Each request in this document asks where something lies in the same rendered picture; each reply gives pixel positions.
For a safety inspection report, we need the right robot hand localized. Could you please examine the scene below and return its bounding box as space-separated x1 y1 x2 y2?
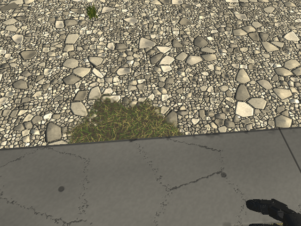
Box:
246 199 301 226

